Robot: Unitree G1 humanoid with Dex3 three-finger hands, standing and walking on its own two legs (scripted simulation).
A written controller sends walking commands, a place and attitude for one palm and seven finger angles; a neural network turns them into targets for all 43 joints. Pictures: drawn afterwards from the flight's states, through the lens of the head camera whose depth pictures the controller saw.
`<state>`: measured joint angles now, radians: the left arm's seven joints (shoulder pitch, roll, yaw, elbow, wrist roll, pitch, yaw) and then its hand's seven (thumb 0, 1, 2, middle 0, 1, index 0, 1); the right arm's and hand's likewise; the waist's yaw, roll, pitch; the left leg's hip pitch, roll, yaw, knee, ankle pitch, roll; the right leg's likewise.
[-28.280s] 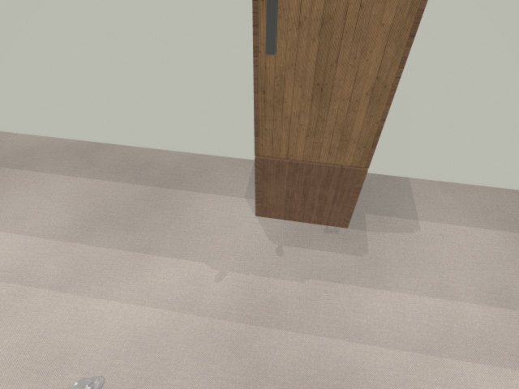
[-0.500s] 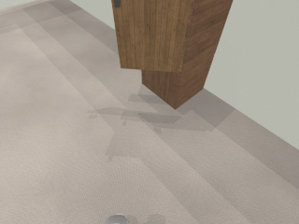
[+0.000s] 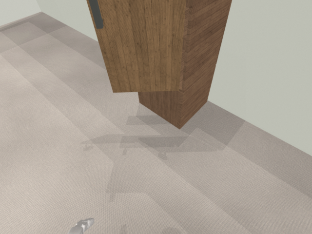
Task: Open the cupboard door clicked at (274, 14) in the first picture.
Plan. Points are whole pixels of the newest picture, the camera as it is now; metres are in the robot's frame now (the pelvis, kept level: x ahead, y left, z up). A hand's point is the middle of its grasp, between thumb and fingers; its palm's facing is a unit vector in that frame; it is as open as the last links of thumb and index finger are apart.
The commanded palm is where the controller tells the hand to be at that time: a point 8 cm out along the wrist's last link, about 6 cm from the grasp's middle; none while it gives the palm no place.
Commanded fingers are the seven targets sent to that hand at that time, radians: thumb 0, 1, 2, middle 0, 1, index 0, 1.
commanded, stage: take the last steps up to it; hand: left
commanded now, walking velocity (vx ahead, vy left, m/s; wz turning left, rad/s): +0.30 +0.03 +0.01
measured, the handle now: (96, 7) +0.91 +0.27 +0.17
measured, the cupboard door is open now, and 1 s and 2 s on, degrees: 42 42 42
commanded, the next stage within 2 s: come to a stop and stand still in 0.66 s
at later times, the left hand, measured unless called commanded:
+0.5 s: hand (83, 233) +0.16 +0.24 -0.18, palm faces +0.05 -0.99 -0.14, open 7.4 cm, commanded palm none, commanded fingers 0.00 0.90 0.90 -0.20 -0.30 -0.20 -0.30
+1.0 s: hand (104, 154) +0.42 +0.22 -0.17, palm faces +0.01 -0.98 -0.20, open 7.2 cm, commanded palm none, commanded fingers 0.00 0.90 0.90 -0.20 -0.30 -0.20 -0.30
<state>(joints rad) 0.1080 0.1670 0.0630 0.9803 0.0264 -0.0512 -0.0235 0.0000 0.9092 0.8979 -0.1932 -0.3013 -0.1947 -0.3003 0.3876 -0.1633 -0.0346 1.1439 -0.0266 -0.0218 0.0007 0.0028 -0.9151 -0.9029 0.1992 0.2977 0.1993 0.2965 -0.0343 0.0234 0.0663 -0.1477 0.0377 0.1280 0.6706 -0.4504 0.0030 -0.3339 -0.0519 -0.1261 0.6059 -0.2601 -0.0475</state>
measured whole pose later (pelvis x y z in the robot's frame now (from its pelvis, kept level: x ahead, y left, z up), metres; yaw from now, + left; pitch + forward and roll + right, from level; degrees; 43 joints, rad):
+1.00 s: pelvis +0.34 +0.04 +0.00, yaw -2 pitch -1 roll +0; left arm 0.15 0.16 0.04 1.06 0.00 -0.01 0.03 -0.01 0.93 0.90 -0.20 -0.30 -0.20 -0.30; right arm 0.26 -0.16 -0.03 1.11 -0.01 0.02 -0.02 0.00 -0.91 -0.90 0.20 0.30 0.20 0.30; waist -0.02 0.00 0.08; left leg -0.25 0.04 0.10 0.56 -0.23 -0.01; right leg -0.23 -0.05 -0.10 0.57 -0.31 0.01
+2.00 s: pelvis +0.29 +0.07 +0.01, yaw -2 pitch -1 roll +1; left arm 0.30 0.19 0.00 1.06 0.02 0.01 0.02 0.00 0.91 0.90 -0.19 -0.30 -0.20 -0.30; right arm 0.30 -0.18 0.00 1.04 -0.02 0.00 -0.01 0.00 -0.91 -0.90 0.20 0.30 0.20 0.30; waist -0.01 0.01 0.02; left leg -0.22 -0.04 0.08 0.45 -0.21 0.06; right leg -0.25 -0.06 -0.01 0.49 -0.21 0.03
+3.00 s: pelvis +0.31 +0.02 +0.02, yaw -2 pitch -2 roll +0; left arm 0.29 0.15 0.00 1.11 0.01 -0.02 0.03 0.01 0.92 0.90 -0.20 -0.30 -0.20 -0.30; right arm 0.28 -0.14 0.01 1.14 -0.02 -0.02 -0.02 0.00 -0.91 -0.90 0.20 0.30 0.20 0.30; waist 0.00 -0.01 0.03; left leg -0.17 0.02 0.05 0.41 -0.21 -0.01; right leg -0.20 0.01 -0.04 0.43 -0.21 -0.03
